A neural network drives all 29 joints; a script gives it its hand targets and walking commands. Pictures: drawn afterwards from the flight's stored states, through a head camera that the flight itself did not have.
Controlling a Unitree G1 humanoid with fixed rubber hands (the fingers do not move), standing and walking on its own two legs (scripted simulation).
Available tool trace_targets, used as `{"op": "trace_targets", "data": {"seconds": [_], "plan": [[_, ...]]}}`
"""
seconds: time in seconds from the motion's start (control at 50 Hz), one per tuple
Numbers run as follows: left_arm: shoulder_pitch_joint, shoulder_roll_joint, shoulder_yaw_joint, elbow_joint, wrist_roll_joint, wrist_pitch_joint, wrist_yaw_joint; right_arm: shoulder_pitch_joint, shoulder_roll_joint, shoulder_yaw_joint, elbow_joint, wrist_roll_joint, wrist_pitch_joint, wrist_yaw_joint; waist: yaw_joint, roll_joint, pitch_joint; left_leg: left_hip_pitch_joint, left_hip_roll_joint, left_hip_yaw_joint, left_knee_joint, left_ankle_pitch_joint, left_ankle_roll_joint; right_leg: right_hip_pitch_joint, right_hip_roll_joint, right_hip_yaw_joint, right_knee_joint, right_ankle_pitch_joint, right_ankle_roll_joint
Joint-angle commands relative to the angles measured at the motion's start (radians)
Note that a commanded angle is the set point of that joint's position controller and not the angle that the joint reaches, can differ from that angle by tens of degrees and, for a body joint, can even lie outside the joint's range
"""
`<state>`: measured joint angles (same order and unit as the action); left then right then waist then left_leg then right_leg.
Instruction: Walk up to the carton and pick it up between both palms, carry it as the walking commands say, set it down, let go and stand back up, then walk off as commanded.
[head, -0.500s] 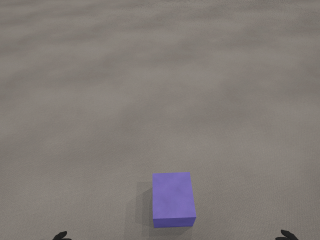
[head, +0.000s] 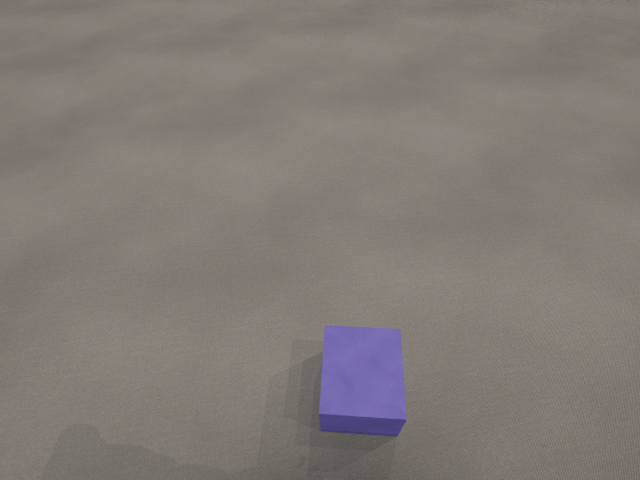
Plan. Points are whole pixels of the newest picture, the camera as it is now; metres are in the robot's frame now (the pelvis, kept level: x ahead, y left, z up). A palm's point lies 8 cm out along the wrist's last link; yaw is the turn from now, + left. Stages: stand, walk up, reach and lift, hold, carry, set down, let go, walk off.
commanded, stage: walk off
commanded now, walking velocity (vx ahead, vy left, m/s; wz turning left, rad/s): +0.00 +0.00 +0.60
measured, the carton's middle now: (360, 380) +0.46 -0.07 -0.68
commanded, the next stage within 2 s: stand in 1.56 s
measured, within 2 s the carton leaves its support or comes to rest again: neither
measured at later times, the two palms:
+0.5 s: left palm out of the picture +0.02 +0.35 -0.11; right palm out of the picture +0.12 -0.21 -0.10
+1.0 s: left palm out of the picture -0.10 +0.31 -0.10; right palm (437, 398) +0.24 -0.14 -0.11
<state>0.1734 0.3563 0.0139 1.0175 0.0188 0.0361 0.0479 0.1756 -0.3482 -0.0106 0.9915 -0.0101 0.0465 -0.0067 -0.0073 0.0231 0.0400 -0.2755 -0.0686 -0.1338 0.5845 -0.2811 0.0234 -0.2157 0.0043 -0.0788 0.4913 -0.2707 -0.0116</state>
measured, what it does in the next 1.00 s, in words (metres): steps on the spot, turning left: right foot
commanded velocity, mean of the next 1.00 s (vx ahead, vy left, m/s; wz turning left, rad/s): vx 0.00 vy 0.00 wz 0.60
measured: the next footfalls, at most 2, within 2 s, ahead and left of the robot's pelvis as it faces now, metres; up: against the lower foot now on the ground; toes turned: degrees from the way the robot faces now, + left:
right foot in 0.66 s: +0.07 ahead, -0.08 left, +0.00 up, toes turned +22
left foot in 1.06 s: -0.06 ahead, +0.15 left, +0.00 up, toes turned +41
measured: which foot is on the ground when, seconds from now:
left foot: down 0.00-0.66, up 0.68-1.00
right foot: down 0.00-0.20, up 0.22-0.64, down 0.66-1.00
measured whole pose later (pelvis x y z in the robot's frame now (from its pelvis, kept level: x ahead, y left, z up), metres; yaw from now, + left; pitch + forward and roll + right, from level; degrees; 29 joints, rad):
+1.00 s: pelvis -0.01 +0.03 +0.00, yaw +35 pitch +0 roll +1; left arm 0.20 0.28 0.05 0.81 0.03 0.02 0.02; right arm 0.16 -0.31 -0.07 0.81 -0.01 0.08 0.05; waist 0.02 0.00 0.09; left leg -0.34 0.03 0.04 0.78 -0.46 -0.08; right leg -0.17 -0.13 -0.19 0.51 -0.32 0.03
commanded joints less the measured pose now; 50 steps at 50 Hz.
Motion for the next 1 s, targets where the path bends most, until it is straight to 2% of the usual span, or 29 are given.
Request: {"op": "trace_targets", "data": {"seconds": [0.0, 0.02, 0.04, 0.06, 0.08, 0.12, 0.16, 0.18, 0.2, 0.22, 0.24, 0.26, 0.28, 0.32, 0.36, 0.5, 0.58, 0.62, 0.64, 0.66, 0.68, 0.7, 0.72, 0.74, 0.78, 0.84, 0.88, 0.92, 0.98], "plan": [[0.042, 0.189, 0.045, -0.045, 0.013, -0.005, 0.012, -0.015, -0.112, -0.032, -0.075, -0.016, -0.004, -0.006, 0.037, -0.228, -0.078, -0.184, 0.046, 0.072, 0.359, -0.258, -0.026, 0.114, -0.440, 0.363, -0.203, 0.313, -0.212], [0.024, 0.163, 0.040, -0.056, 0.013, -0.007, 0.011, -0.005, -0.116, -0.041, -0.074, -0.027, 0.001, -0.008, 0.024, -0.144, -0.059, -0.190, 0.083, 0.101, 0.504, -0.309, -0.045, 0.068, -0.473, 0.348, -0.203, 0.392, -0.249], [-0.016, 0.149, 0.037, -0.069, 0.011, -0.006, 0.011, 0.010, -0.104, -0.044, -0.072, -0.028, 0.007, -0.004, -0.004, -0.080, -0.043, -0.160, 0.128, 0.090, 0.508, -0.291, -0.053, 0.022, -0.442, 0.276, -0.185, 0.381, -0.224], [-0.059, 0.148, 0.037, -0.079, 0.014, -0.003, 0.011, 0.018, -0.078, -0.040, -0.078, -0.023, 0.010, 0.003, -0.023, -0.093, -0.020, -0.130, 0.149, 0.097, 0.427, -0.271, -0.058, -0.013, -0.385, 0.190, -0.162, 0.347, -0.170], [-0.074, 0.155, 0.040, -0.085, 0.018, 0.000, 0.009, 0.009, -0.061, -0.034, -0.090, -0.016, 0.011, 0.012, -0.017, -0.134, -0.009, -0.099, 0.151, 0.113, 0.319, -0.253, -0.059, -0.014, -0.334, 0.123, -0.131, 0.328, -0.124], [-0.016, 0.173, 0.053, -0.075, 0.023, 0.007, -0.003, -0.001, -0.053, -0.033, -0.104, 0.003, 0.010, 0.024, 0.023, -0.189, -0.023, -0.058, 0.105, 0.183, 0.195, -0.221, -0.065, 0.029, -0.316, 0.080, -0.071, 0.351, -0.095], [0.008, 0.188, 0.067, -0.069, 0.007, 0.012, -0.019, 0.042, -0.049, -0.038, -0.103, 0.001, 0.008, 0.026, 0.005, -0.164, -0.037, 0.044, 0.073, 0.241, 0.010, -0.059, -0.062, 0.002, -0.313, 0.033, 0.025, 0.304, -0.050], [0.024, 0.174, 0.065, -0.072, 0.005, 0.011, -0.026, 0.071, -0.070, -0.047, -0.098, -0.006, 0.000, 0.022, -0.013, -0.090, -0.020, 0.105, 0.085, 0.178, -0.121, 0.056, -0.056, -0.062, -0.292, -0.006, 0.135, 0.191, 0.004], [0.060, 0.108, 0.052, -0.100, 0.009, 0.012, -0.035, 0.105, -0.182, -0.069, -0.105, -0.014, -0.011, 0.016, -0.015, 0.223, -0.026, 0.187, 0.304, -0.157, -0.305, 0.237, 0.001, -0.235, -0.177, -0.100, 0.404, -0.140, 0.077], [-0.036, 0.063, 0.039, -0.162, 0.012, 0.023, -0.020, 0.146, -0.307, -0.095, -0.116, -0.006, -0.015, 0.017, -0.063, 0.356, -0.050, 0.116, 0.500, -0.423, -0.313, 0.533, 0.171, -0.345, -0.060, 0.017, 0.560, -0.436, 0.100], [-0.076, 0.088, 0.044, -0.163, 0.001, 0.032, -0.008, 0.173, -0.255, -0.088, -0.112, -0.013, -0.019, 0.016, -0.072, 0.173, -0.048, 0.104, 0.472, -0.378, -0.299, 0.478, 0.213, -0.329, -0.085, 0.107, 0.639, -0.394, 0.094], [-0.071, 0.070, 0.041, -0.158, -0.008, 0.030, -0.007, 0.118, -0.214, -0.081, -0.117, -0.014, -0.017, 0.005, -0.039, 0.123, 0.000, 0.076, 0.416, -0.282, -0.279, 0.379, 0.194, -0.344, -0.100, 0.110, 0.652, -0.321, 0.087], [-0.053, 0.070, 0.044, -0.149, -0.008, 0.020, -0.012, 0.052, -0.179, -0.078, -0.132, -0.017, -0.011, -0.004, -0.003, 0.087, 0.013, 0.072, 0.339, -0.209, -0.269, 0.315, 0.151, -0.325, -0.116, 0.116, 0.611, -0.233, 0.088], [-0.025, 0.076, 0.051, -0.140, 0.009, 0.012, -0.019, 0.019, -0.144, -0.073, -0.149, -0.008, -0.009, -0.012, 0.009, 0.113, -0.026, 0.116, 0.281, -0.154, -0.246, 0.415, 0.126, -0.291, -0.103, 0.102, 0.593, -0.163, 0.099], [-0.022, 0.060, 0.051, -0.148, 0.003, 0.013, -0.024, 0.051, -0.138, -0.075, -0.147, -0.002, -0.013, -0.007, 0.000, 0.085, -0.063, 0.153, 0.273, -0.145, -0.231, 0.475, 0.129, -0.271, -0.088, 0.098, 0.560, -0.156, 0.109], [-0.081, 0.033, 0.041, -0.208, -0.012, 0.015, -0.011, 0.093, -0.162, -0.094, -0.145, -0.013, 0.000, -0.004, -0.036, 0.126, -0.057, 0.157, 0.269, -0.252, -0.235, 0.362, 0.152, -0.220, -0.042, 0.098, 0.319, -0.182, 0.114], [-0.032, 0.035, 0.041, -0.216, -0.023, -0.001, -0.007, 0.035, -0.160, -0.099, -0.164, -0.010, 0.007, 0.003, -0.009, 0.150, -0.078, 0.115, 0.245, -0.305, -0.217, 0.409, 0.127, -0.082, -0.005, 0.098, 0.148, -0.148, 0.101], [0.036, 0.041, 0.046, -0.203, -0.019, -0.015, 0.002, 0.006, -0.146, -0.097, -0.172, -0.001, 0.010, 0.005, 0.030, 0.126, -0.084, 0.065, 0.207, -0.297, -0.160, 0.389, 0.072, 0.051, 0.001, 0.089, -0.089, -0.020, 0.088], [0.075, 0.085, 0.059, -0.194, -0.007, -0.024, 0.012, 0.017, -0.116, -0.091, -0.178, 0.005, 0.006, 0.005, 0.037, 0.060, -0.095, -0.026, 0.167, -0.256, -0.106, 0.269, 0.018, 0.170, -0.081, 0.131, -0.202, 0.025, 0.072], [0.081, 0.153, 0.072, -0.202, 0.005, -0.025, 0.018, 0.074, -0.043, -0.080, -0.184, 0.002, 0.002, 0.005, 0.010, -0.168, -0.115, -0.172, 0.053, -0.110, 0.113, -0.033, -0.035, 0.279, -0.341, 0.353, -0.280, -0.013, 0.030], [0.006, 0.221, 0.084, -0.241, 0.010, -0.017, 0.010, 0.061, -0.051, -0.085, -0.203, -0.014, 0.004, -0.007, 0.017, -0.293, -0.053, -0.280, -0.026, 0.056, 0.305, -0.314, -0.060, 0.112, -0.500, 0.486, -0.292, 0.051, -0.104], [0.009, 0.151, 0.068, -0.243, 0.013, -0.016, -0.001, 0.029, -0.116, -0.102, -0.197, -0.032, 0.009, -0.006, 0.023, -0.173, -0.010, -0.237, 0.042, 0.026, 0.445, -0.299, -0.066, 0.025, -0.468, 0.427, -0.270, 0.137, -0.142], [-0.036, 0.090, 0.049, -0.251, 0.008, -0.016, -0.009, 0.044, -0.106, -0.105, -0.188, -0.027, 0.013, 0.005, -0.011, -0.155, 0.015, -0.228, 0.048, 0.022, 0.507, -0.246, -0.067, -0.001, -0.396, 0.323, -0.255, 0.185, -0.127], [-0.074, 0.065, 0.042, -0.266, 0.006, -0.015, -0.010, 0.075, -0.095, -0.104, -0.176, -0.023, 0.017, 0.017, -0.034, -0.167, 0.018, -0.219, 0.056, 0.042, 0.553, -0.195, -0.079, -0.002, -0.333, 0.227, -0.235, 0.231, -0.097], [-0.071, 0.062, 0.044, -0.276, 0.009, -0.019, -0.002, 0.092, -0.071, -0.099, -0.171, -0.013, 0.022, 0.038, -0.026, -0.213, 0.001, -0.243, 0.066, 0.086, 0.567, -0.145, -0.114, 0.063, -0.277, 0.115, -0.189, 0.371, -0.088], [0.023, 0.078, 0.057, -0.257, 0.014, -0.024, -0.003, 0.015, -0.049, -0.087, -0.206, -0.003, 0.021, 0.047, 0.031, -0.211, -0.017, -0.259, 0.081, 0.136, 0.453, -0.151, -0.139, 0.160, -0.289, 0.068, -0.144, 0.504, -0.105], [0.059, 0.098, 0.069, -0.245, 0.014, -0.023, -0.008, -0.028, -0.030, -0.076, -0.232, -0.002, 0.022, 0.052, 0.054, -0.230, -0.028, -0.220, 0.092, 0.165, 0.347, -0.181, -0.137, 0.180, -0.307, 0.038, -0.117, 0.560, -0.114], [0.079, 0.117, 0.082, -0.236, 0.015, -0.023, -0.020, -0.058, -0.023, -0.069, -0.255, -0.002, 0.022, 0.054, 0.067, -0.250, -0.043, -0.153, 0.086, 0.200, 0.239, -0.198, -0.120, 0.177, -0.319, 0.009, -0.085, 0.604, -0.114], [0.078, 0.135, 0.099, -0.232, 0.007, -0.020, -0.035, -0.044, -0.023, -0.068, -0.261, -0.001, 0.021, 0.053, 0.053, -0.271, -0.059, -0.070, 0.073, 0.234, 0.101, -0.163, -0.087, 0.168, -0.345, -0.001, -0.034, 0.603, -0.089]]}}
